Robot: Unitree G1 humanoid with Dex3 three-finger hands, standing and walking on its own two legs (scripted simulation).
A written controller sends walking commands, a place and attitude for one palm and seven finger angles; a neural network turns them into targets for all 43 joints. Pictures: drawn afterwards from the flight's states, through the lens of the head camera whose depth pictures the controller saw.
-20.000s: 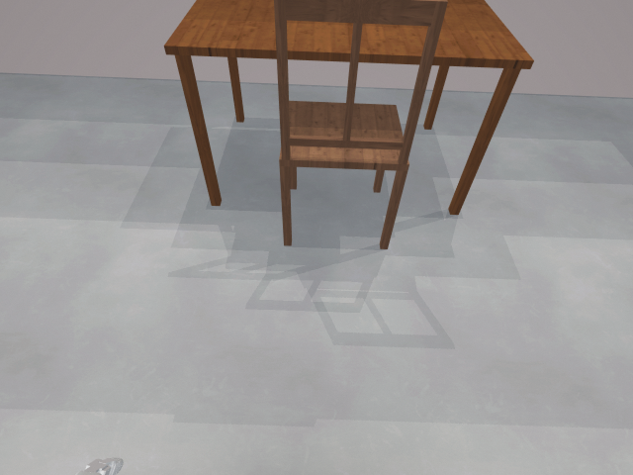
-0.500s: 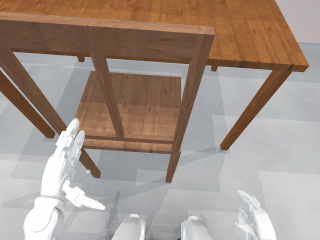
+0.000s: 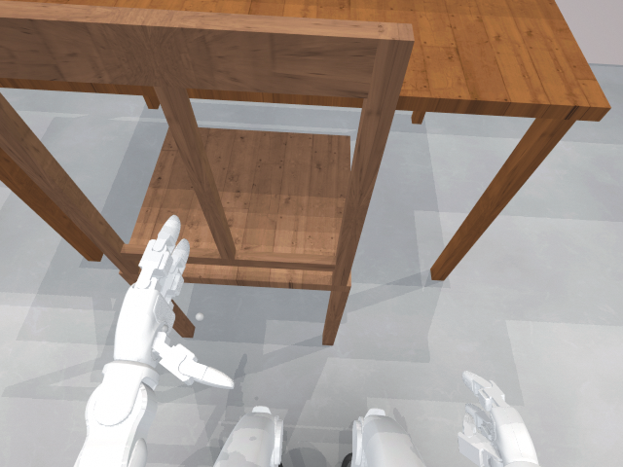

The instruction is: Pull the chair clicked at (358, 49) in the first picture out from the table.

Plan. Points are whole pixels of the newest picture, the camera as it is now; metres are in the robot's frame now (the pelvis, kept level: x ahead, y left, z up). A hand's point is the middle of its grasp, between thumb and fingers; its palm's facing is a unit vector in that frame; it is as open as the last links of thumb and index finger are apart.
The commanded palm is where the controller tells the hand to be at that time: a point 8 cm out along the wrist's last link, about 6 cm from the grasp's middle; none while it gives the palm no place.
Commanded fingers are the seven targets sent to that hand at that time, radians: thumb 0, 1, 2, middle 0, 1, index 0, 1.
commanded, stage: aim the fingers beside a spindle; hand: left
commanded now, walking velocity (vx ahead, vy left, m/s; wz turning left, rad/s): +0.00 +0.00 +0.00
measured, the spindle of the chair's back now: (207, 193) +0.45 +0.16 +0.05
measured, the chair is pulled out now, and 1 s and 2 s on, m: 0.00 0.00 0.00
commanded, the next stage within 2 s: push the fingers through the gap in 0.76 s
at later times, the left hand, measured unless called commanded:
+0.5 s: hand (207, 312) +0.30 +0.14 +0.02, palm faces -0.04 -1.00 -0.04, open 16.9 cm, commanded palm +0.28 +0.19 +0.02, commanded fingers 0.00 -0.50 0.30 -0.06 -0.08 -0.06 -0.08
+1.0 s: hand (198, 309) +0.30 +0.15 +0.02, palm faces -0.03 -1.00 -0.04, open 17.0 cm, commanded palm +0.29 +0.20 +0.02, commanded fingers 0.00 -0.50 0.30 -0.06 -0.08 -0.06 -0.08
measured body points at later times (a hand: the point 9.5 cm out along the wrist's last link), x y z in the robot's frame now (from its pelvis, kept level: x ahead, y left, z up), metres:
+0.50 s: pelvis +0.00 -0.01 +0.00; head +0.11 +0.00 +0.43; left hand +0.29 +0.20 +0.02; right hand +0.17 -0.25 -0.10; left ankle +0.01 +0.10 -0.63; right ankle +0.02 -0.11 -0.63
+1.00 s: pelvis +0.00 +0.00 +0.00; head +0.11 +0.01 +0.43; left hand +0.30 +0.21 +0.02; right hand +0.17 -0.24 -0.10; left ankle +0.01 +0.10 -0.63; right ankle +0.02 -0.11 -0.63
